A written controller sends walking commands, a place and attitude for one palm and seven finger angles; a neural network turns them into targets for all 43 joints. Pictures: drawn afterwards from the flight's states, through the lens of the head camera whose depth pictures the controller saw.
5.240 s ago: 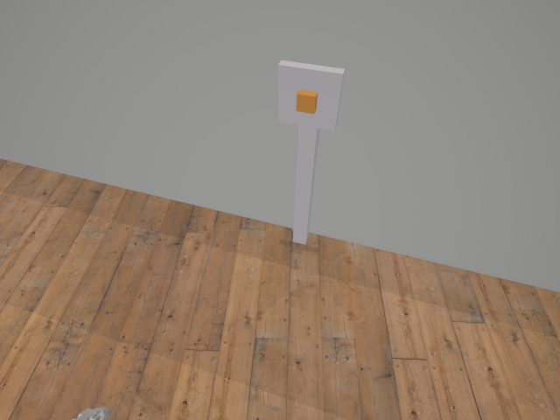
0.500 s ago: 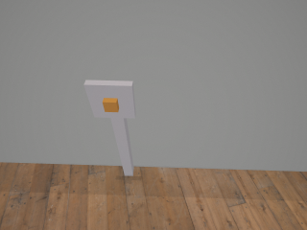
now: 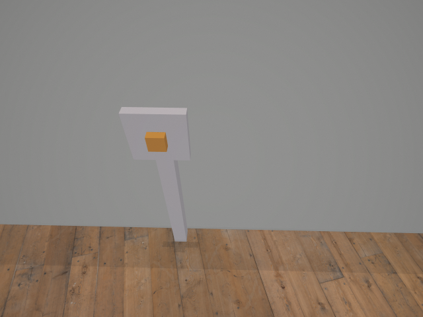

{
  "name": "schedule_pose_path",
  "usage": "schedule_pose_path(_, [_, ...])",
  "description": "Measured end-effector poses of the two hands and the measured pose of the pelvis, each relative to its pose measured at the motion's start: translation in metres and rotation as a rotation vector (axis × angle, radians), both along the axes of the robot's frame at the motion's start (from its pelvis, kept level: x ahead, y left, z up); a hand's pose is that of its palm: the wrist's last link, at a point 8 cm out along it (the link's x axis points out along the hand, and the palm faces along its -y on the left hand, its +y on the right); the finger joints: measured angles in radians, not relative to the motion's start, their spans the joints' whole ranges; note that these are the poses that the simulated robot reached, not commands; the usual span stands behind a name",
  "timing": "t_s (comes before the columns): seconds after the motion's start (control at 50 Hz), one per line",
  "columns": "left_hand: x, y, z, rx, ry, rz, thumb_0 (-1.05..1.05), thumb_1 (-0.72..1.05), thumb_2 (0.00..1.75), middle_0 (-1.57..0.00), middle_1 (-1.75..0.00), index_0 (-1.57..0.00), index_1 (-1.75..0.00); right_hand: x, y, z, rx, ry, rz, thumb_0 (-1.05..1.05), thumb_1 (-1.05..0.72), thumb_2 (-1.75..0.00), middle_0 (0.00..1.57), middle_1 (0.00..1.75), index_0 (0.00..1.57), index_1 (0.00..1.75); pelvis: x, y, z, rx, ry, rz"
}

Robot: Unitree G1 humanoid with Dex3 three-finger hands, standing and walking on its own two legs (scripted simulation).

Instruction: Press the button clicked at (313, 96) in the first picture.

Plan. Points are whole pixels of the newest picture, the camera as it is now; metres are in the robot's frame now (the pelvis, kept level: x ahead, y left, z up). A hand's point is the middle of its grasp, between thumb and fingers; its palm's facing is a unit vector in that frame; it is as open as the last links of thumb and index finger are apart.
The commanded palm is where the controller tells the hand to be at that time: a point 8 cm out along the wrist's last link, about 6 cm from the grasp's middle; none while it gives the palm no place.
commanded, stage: look again from close up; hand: left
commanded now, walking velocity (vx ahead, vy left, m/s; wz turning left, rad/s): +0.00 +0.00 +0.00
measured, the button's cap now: (156, 141) +0.58 +0.18 -0.03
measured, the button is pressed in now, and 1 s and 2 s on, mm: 0 0 0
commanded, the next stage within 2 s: shuffle to correct the standing spot in 0.30 s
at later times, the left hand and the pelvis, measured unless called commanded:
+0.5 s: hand out of the picture +0.03 +0.17 -0.17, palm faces +0.00 -0.99 -0.17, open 7.4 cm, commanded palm none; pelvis +0.04 +0.00 +0.01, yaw -1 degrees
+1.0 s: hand out of the picture +0.08 +0.15 -0.17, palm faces +0.02 -0.98 -0.21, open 7.4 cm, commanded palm none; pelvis +0.07 -0.02 +0.00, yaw -2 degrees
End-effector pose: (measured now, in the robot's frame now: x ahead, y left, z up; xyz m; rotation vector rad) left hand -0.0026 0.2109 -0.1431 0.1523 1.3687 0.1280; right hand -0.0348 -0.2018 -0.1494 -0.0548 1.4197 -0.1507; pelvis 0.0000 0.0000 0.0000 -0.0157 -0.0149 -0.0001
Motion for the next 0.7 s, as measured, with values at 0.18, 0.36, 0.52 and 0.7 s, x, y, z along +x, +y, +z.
schedule_pose_path(0.18, [0.029,0.02,0.012,0.035,-0.067,0.006,0.0,0.92,0.89,-0.2,-0.3,-0.19,-0.3,0.041,-0.006,0.005,-0.026,-0.048,0.053,0.02,-0.93,-0.89,0.2,0.3,0.2,0.3,0.014,0.007,0.006,0.015,0.006,-0.004])
schedule_pose_path(0.36, [0.031,0.012,0.008,0.006,-0.008,-0.004,0.0,0.91,0.89,-0.2,-0.3,-0.19,-0.3,0.072,-0.02,0.015,-0.068,-0.082,0.068,0.01,-0.92,-0.9,0.2,0.3,0.2,0.3,0.026,0.005,0.009,0.017,0.007,-0.013])
schedule_pose_path(0.52, [0.033,0.003,0.003,-0.016,0.024,0.0,0.0,0.91,0.89,-0.2,-0.3,-0.19,-0.3,0.086,-0.025,0.016,-0.077,-0.072,0.071,0.01,-0.92,-0.9,0.2,0.3,0.2,0.3,0.038,0.0,0.008,0.019,0.005,-0.016])
schedule_pose_path(0.7, [0.041,-0.009,0.001,-0.01,0.064,0.009,0.0,0.91,0.89,-0.2,-0.3,-0.19,-0.3,0.094,-0.034,0.006,-0.054,-0.034,0.038,0.0,-0.91,-0.89,0.2,0.3,0.2,0.3,0.064,-0.016,0.002,0.022,0.019,-0.024])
